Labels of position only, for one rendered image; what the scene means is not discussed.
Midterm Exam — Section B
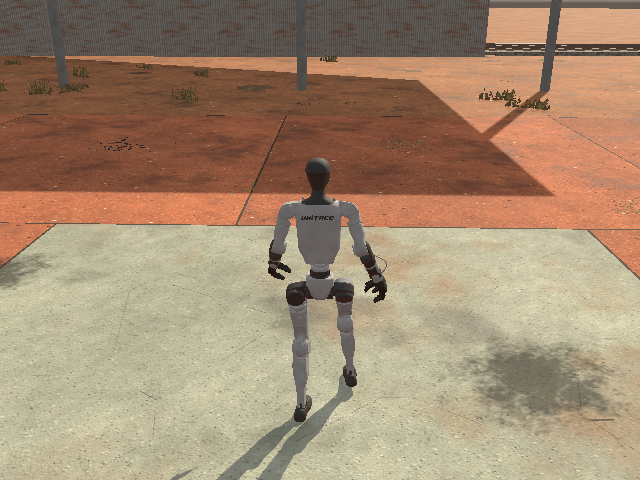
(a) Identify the right robot foot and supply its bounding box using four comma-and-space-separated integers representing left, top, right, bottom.
343, 365, 357, 387

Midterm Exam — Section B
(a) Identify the right robot upper arm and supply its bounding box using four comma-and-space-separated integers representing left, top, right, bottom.
339, 201, 369, 257

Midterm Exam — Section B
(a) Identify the left robot forearm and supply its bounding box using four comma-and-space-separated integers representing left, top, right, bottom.
268, 239, 282, 269

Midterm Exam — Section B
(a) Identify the robot right hand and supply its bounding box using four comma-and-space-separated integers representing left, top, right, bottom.
364, 276, 387, 303

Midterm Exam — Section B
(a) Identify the right robot forearm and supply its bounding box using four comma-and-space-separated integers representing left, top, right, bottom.
360, 241, 383, 283

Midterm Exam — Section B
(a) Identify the left robot upper arm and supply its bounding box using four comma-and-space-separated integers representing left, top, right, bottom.
271, 201, 298, 255

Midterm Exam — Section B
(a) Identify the robot left hand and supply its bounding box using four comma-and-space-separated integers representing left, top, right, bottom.
268, 262, 291, 280

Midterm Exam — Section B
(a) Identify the robot right shin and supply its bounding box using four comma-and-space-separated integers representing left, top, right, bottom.
340, 315, 355, 374

